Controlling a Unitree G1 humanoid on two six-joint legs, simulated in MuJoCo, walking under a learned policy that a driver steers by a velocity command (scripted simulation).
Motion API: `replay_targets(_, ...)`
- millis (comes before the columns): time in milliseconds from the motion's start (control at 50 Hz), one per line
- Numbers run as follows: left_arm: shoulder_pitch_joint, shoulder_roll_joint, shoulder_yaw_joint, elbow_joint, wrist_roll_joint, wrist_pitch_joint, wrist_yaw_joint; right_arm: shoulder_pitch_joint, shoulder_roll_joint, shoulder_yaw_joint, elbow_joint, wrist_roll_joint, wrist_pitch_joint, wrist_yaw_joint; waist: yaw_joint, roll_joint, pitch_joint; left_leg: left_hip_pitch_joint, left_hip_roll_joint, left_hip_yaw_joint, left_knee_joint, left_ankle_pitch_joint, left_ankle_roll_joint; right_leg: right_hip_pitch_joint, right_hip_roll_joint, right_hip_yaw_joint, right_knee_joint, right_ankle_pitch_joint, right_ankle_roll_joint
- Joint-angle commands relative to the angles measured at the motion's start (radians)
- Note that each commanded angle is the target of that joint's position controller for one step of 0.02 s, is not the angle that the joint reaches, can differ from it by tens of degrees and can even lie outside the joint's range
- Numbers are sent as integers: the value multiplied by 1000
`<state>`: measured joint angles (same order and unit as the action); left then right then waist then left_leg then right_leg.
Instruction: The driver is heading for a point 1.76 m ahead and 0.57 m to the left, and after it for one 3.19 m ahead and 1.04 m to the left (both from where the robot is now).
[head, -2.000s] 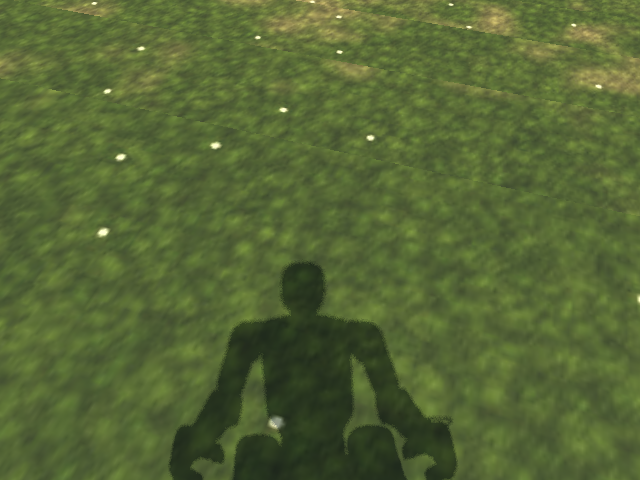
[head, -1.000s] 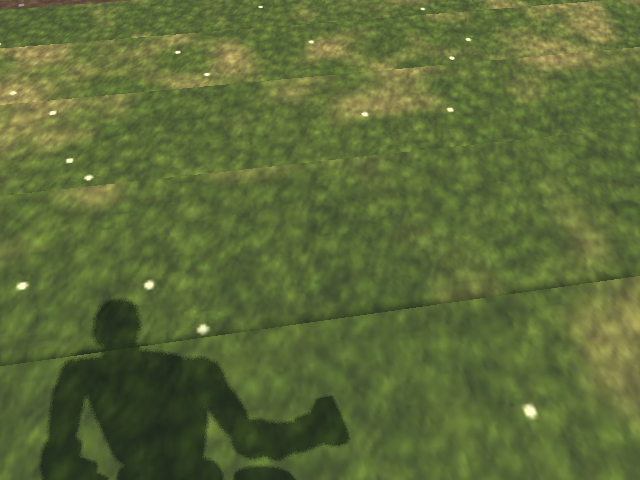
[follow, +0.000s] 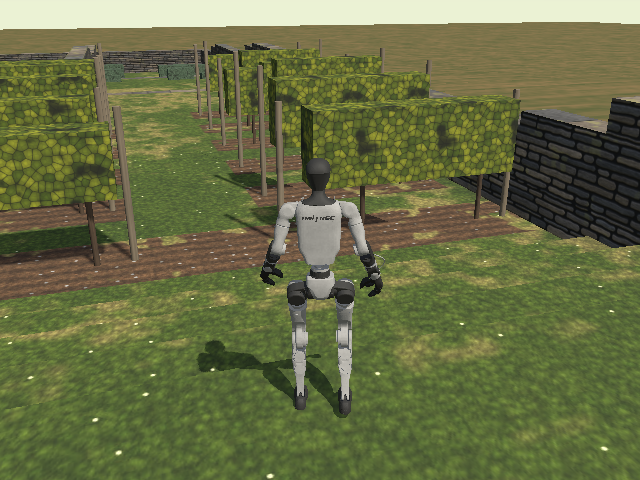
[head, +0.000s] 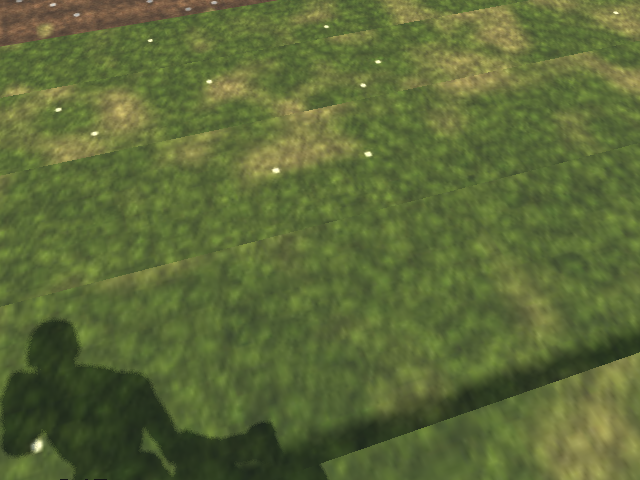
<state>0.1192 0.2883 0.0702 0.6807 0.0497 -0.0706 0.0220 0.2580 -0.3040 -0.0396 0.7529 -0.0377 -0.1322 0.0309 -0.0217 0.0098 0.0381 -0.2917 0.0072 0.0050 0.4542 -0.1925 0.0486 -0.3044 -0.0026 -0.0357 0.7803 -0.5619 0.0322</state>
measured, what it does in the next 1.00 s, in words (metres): walks ahead, turning left: right foot, then left foot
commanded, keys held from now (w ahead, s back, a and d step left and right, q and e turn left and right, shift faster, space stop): q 0.40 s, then w+q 0.36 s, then w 0.24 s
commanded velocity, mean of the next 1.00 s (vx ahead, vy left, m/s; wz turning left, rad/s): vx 0.20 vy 0.00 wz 0.51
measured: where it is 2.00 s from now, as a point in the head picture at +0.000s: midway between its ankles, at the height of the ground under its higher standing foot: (149, 407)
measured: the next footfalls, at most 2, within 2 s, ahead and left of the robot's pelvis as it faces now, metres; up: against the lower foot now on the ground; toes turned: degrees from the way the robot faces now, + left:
right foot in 0.36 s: +0.06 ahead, -0.13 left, +0.00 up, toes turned +13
left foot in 0.98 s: +0.22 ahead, +0.26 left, +0.00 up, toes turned +32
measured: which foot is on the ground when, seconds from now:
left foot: down 0.00-0.36, up 0.38-0.96, down 0.98-1.00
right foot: up 0.00-0.34, down 0.36-1.00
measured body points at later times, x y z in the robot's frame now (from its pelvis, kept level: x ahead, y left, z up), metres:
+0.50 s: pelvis +0.03 -0.05 +0.01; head +0.06 -0.05 +0.46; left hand +0.04 +0.25 -0.09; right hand +0.25 -0.27 -0.09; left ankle -0.02 +0.09 -0.67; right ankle +0.03 -0.14 -0.74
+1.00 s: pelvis +0.16 +0.08 -0.03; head +0.18 +0.09 +0.42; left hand -0.05 +0.24 -0.16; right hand +0.44 +0.00 -0.13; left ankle +0.19 +0.23 -0.74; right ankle +0.03 -0.14 -0.74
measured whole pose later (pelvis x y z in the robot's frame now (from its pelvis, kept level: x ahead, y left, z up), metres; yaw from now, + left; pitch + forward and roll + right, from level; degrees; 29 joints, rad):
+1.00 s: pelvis +0.16 +0.08 -0.03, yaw +31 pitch +2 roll +1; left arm 0.53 0.22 0.01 0.99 0.09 -0.08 -0.03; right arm 0.07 -0.21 -0.02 0.74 -0.05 -0.06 0.08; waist 0.06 -0.01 0.02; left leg -0.49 -0.01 0.03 0.58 -0.11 0.10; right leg 0.23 -0.12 -0.31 0.23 -0.44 0.07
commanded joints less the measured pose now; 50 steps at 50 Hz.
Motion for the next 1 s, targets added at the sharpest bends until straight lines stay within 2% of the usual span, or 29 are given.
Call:
replay_targets(20,-30,133,39,-88,24,3,21,77,-151,-57,-40,20,-8,-4,-2,96,-152,319,297,-331,-137,711,274,-247,-35,112,282,-85,18)
replay_targets(40,0,125,35,-78,27,1,24,28,-139,-55,-63,26,4,-7,28,86,-136,251,274,-307,-168,681,265,-205,-41,101,264,-39,20)
replay_targets(80,45,108,29,-57,13,7,18,-13,-153,-59,-93,13,20,-9,54,78,-136,192,222,-262,-197,626,250,-133,-22,68,183,81,37)
replay_targets(120,61,91,19,-37,-1,24,1,-12,-176,-70,-111,7,21,-1,47,85,-135,187,196,-253,-201,574,246,-95,-8,45,70,144,59)
replay_targets(160,68,94,8,-23,-10,37,-8,-12,-192,-82,-134,6,18,9,25,94,-134,193,200,-285,-189,510,250,-74,-7,47,-16,149,62)
replay_targets(240,84,125,-2,-1,-18,28,-1,-5,-197,-91,-160,3,25,20,-18,99,-142,211,236,-410,-152,381,268,-67,0,60,-132,170,29)
replay_targets(280,118,136,-5,11,-24,19,2,-44,-194,-87,-169,3,33,19,-3,96,-148,170,220,-433,-127,335,253,-7,16,50,-223,219,1)
replay_targets(320,157,150,-4,16,-47,8,-6,-92,-185,-75,-168,-1,49,25,28,84,-137,86,172,-427,-93,272,224,117,44,12,-414,394,-47)
replay_targets(340,163,165,1,5,-54,2,-7,-75,-162,-60,-154,-10,57,28,28,86,-145,41,137,-426,-74,196,184,187,9,26,-460,497,-100)
replay_targets(360,188,204,12,-20,-52,-8,0,-40,-107,-39,-148,-15,66,27,35,14,-181,-41,61,-380,12,0,105,294,-117,124,-492,680,-223)
replay_targets(380,174,304,35,-63,-43,-25,10,1,-29,-15,-180,-24,62,19,0,-181,-201,-248,-125,-194,225,-329,-42,423,-400,421,-533,1019,-503)
replay_targets(400,139,279,35,-55,15,-35,8,-23,-98,-31,-167,-42,56,16,12,-117,-91,-341,-49,-153,437,-404,-99,318,-504,474,-616,894,-518)
replay_targets(420,100,203,21,-66,-3,-41,5,-32,-171,-56,-131,-40,62,0,6,-58,-77,-311,-1,-139,563,-331,-97,270,-412,361,-641,650,-407)
replay_targets(440,33,134,-2,-80,-20,-45,-1,-9,-193,-69,-106,-44,65,-17,-22,-91,-52,-313,-4,-130,621,-241,-98,234,-321,267,-663,424,-309)
replay_targets(460,29,97,-21,-88,-24,-49,3,0,-175,-68,-90,-44,68,-18,-12,-130,-36,-337,-3,-143,640,-145,-97,241,-283,231,-691,293,-270)
replay_targets(480,58,99,-27,-78,-20,-51,9,-21,-136,-57,-95,-50,70,-10,-1,-130,-14,-360,1,-128,664,-87,-94,259,-280,217,-712,242,-252)
replay_targets(520,130,117,-24,-62,4,-52,17,-52,-92,-46,-91,-18,74,14,44,-98,6,-432,5,-111,663,-22,-99,339,-266,162,-729,206,-227)
replay_targets(540,177,117,-24,-46,11,-49,12,-67,-81,-44,-89,-7,73,21,69,-95,15,-477,13,-115,634,11,-102,389,-265,137,-730,199,-227)
replay_targets(600,291,102,-27,11,16,-44,-17,-109,-54,-36,-86,-11,68,28,115,-92,39,-564,36,-110,513,81,-102,491,-290,85,-723,276,-258)
replay_targets(700,327,79,-31,83,34,-48,-44,-117,-9,-11,-74,-14,61,41,102,-97,35,-574,70,-78,399,136,-72,512,-333,-15,-710,554,-307)
replay_targets(760,322,59,-38,115,40,-55,-41,-135,13,1,-69,-16,67,58,87,-99,36,-525,80,-41,358,150,-54,473,-332,-96,-702,683,-297)
replay_targets(780,326,52,-40,130,37,-57,-41,-147,19,4,-69,-15,70,60,83,-99,40,-499,78,-29,336,145,-46,456,-325,-113,-699,711,-290)
replay_targets(840,364,60,-39,184,33,-53,-48,-190,35,9,-74,-22,81,60,78,-104,69,-447,60,-5,244,123,-11,452,-319,-143,-687,752,-268)
replay_targets(880,388,73,-34,217,28,-45,-49,-220,35,9,-79,-23,85,56,73,-112,82,-416,46,4,191,80,12,484,-329,-147,-674,762,-255)
replay_targets(920,394,81,-30,238,34,-34,-50,-249,21,-2,-86,-24,77,52,63,-116,90,-384,22,12,150,20,37,512,-342,-146,-656,754,-240)
replay_targets(940,387,90,-26,246,36,-28,-48,-244,14,-6,-84,-21,72,49,46,-121,89,-350,5,25,128,4,53,521,-350,-152,-630,778,-233)
replay_targets(960,369,110,-22,251,35,-22,-46,-218,0,-13,-78,-10,62,44,9,-114,76,-251,-29,57,77,53,75,490,-343,-176,-571,858,-225)
replay_targets(980,362,127,-21,258,42,-20,-44,-170,-24,-24,-68,2,50,38,-29,-125,33,-84,-63,71,74,116,101,410,-326,-203,-479,988,-206)
replay_targets(1000,359,110,-28,255,59,-31,-44,-43,-84,-52,-35,13,33,25,-72,-97,-72,161,-85,57,158,150,139,288,-256,-251,-294,1026,-154)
